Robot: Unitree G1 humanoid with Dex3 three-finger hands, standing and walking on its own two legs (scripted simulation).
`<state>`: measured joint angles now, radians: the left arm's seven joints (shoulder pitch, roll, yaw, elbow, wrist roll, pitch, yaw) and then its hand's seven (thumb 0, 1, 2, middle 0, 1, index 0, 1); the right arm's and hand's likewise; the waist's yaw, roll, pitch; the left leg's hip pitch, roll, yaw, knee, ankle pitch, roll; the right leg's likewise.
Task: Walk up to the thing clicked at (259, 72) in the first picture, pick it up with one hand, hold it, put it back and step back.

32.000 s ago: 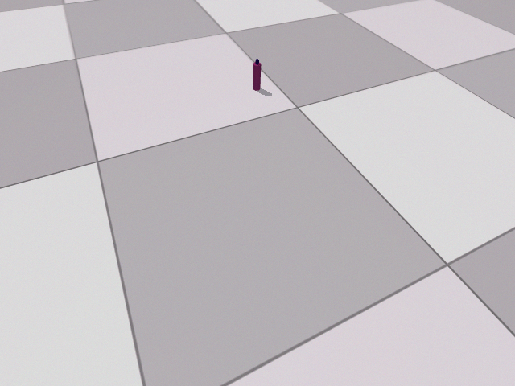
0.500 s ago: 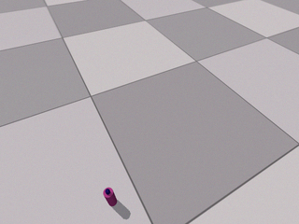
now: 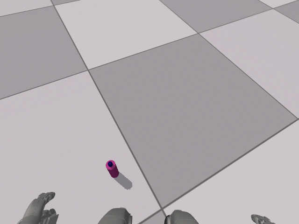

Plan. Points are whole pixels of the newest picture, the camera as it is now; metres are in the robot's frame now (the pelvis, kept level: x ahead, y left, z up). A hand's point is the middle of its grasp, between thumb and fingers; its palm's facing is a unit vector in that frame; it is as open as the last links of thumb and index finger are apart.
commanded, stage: step back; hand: left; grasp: from the side
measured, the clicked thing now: (112, 168) +0.41 +0.22 -0.65
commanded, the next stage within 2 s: none
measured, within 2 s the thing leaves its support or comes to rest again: neither
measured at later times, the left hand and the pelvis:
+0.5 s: hand out of the picture +0.02 +0.25 -0.15, palm faces -0.10 -0.91 -0.40, open 7.4 cm; pelvis -0.10 +0.00 -0.01, yaw -4 degrees
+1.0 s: hand out of the picture -0.14 +0.28 -0.15, palm faces -0.01 -0.93 -0.37, open 7.4 cm; pelvis -0.25 +0.00 +0.01, yaw -2 degrees
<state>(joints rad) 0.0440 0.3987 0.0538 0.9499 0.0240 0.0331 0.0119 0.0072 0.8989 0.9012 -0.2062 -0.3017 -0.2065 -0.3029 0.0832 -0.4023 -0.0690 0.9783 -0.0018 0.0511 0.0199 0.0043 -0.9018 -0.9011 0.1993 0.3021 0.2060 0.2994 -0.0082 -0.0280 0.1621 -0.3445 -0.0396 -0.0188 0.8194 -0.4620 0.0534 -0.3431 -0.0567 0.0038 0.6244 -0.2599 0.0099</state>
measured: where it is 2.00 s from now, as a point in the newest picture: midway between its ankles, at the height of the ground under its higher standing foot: outside the picture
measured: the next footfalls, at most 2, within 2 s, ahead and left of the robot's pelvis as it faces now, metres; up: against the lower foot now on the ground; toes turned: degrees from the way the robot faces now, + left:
left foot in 0.04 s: +0.02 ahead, +0.12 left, +0.00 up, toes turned -2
right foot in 0.44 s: -0.07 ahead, -0.12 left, +0.00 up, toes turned +0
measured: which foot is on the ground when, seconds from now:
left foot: up 0.00-0.02, down 0.04-0.46, up 0.48-0.76, down 0.78-1.00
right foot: down 0.00-0.04, up 0.06-0.42, down 0.44-0.80, up 0.82-1.00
